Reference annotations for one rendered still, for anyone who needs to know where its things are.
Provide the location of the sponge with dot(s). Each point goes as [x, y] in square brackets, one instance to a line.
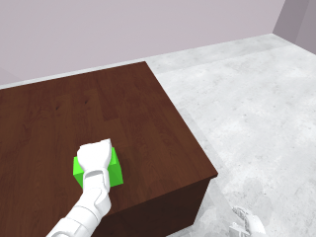
[115, 174]

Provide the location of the left robot hand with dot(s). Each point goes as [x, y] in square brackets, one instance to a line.
[92, 155]

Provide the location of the left robot forearm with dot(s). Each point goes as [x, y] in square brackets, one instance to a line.
[88, 211]

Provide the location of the table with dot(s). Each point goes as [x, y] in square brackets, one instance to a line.
[165, 172]

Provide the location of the right robot hand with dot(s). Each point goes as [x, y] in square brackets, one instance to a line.
[253, 224]

